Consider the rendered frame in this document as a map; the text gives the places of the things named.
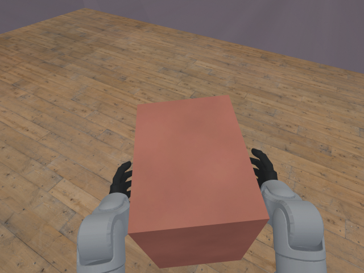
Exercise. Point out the robot left hand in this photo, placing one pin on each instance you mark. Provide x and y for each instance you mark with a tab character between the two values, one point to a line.
119	185

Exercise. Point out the carton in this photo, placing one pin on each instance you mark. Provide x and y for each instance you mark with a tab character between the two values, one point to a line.
194	196

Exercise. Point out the robot right forearm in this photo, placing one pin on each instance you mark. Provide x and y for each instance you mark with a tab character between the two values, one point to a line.
298	230

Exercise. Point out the robot left forearm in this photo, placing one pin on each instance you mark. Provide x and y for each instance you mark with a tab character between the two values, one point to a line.
101	236

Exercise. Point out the robot right hand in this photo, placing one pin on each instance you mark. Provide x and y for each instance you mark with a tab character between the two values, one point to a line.
266	171

